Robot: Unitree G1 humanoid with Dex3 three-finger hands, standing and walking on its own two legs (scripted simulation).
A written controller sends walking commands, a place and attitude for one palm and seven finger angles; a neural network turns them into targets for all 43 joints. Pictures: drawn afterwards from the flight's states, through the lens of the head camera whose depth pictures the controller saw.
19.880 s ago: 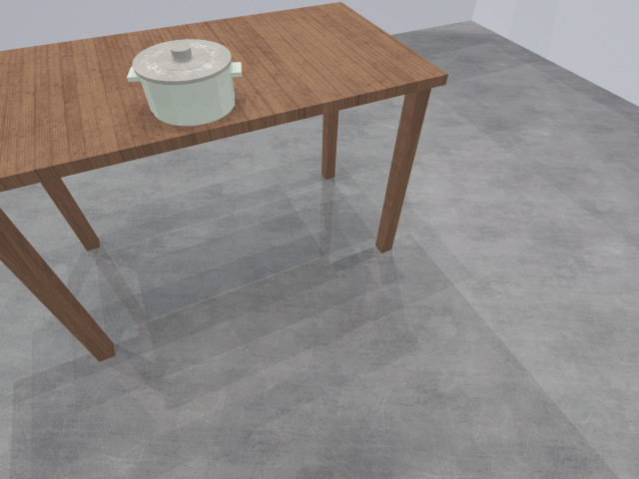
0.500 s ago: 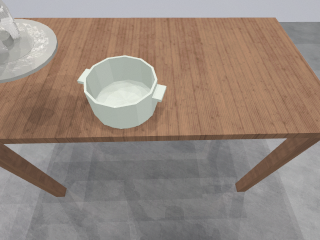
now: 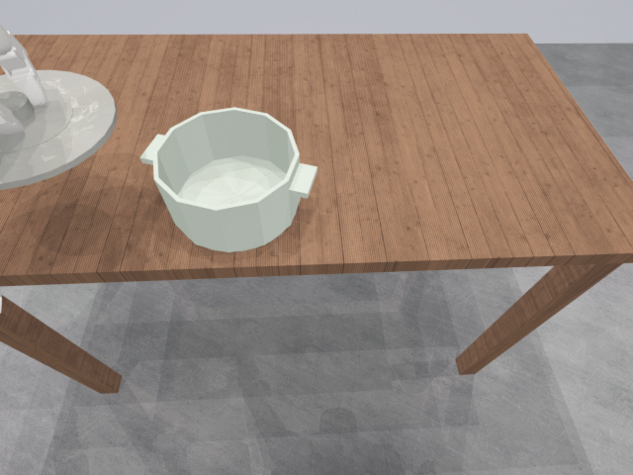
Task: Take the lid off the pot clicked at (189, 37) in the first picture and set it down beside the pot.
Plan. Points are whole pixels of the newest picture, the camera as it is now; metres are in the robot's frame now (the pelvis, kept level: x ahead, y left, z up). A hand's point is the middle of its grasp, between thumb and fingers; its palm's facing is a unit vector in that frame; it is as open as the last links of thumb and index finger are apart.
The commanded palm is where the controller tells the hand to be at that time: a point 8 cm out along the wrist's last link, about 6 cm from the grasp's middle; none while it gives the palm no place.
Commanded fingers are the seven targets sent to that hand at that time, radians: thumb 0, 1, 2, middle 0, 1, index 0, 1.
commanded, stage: lower the lid onto the table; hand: left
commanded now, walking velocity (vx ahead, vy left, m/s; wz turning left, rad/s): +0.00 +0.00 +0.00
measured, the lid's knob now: (10, 108) +0.50 +0.32 +0.19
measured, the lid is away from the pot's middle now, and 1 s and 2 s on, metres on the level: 0.23 0.23 0.24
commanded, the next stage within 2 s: none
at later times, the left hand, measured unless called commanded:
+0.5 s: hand (10, 124) +0.48 +0.32 +0.18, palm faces -0.37 -0.18 -0.91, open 7.2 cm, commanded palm +0.50 +0.32 +0.25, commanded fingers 0.00 0.80 0.79 -0.96 -1.09 -0.87 -1.02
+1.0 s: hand (21, 157) +0.47 +0.32 +0.15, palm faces -0.42 -0.19 -0.88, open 7.2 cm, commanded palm +0.51 +0.33 +0.21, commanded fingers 0.00 0.80 0.79 -0.96 -1.09 -0.87 -1.02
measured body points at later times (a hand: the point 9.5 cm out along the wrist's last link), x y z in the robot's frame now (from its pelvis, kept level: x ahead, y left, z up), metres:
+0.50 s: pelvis +0.00 +0.01 +0.00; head +0.07 +0.01 +0.44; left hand +0.50 +0.32 +0.23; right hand +0.02 -0.27 -0.13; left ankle -0.03 +0.08 -0.74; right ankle -0.01 -0.14 -0.74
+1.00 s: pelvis -0.01 +0.00 -0.01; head +0.07 +0.01 +0.43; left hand +0.48 +0.33 +0.20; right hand +0.00 -0.28 -0.13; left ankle -0.03 +0.08 -0.74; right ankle -0.01 -0.14 -0.74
